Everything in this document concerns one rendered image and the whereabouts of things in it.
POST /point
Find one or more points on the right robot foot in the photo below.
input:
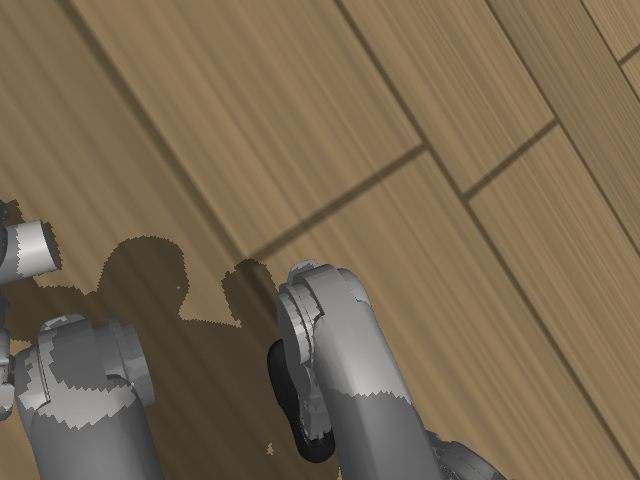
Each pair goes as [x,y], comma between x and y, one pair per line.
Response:
[315,451]

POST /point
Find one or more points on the left robot arm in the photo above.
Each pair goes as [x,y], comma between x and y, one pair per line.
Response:
[7,369]

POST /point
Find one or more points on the right robot hand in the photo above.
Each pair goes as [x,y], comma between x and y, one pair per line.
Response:
[458,462]

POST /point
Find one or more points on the can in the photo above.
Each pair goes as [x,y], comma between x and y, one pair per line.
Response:
[29,252]

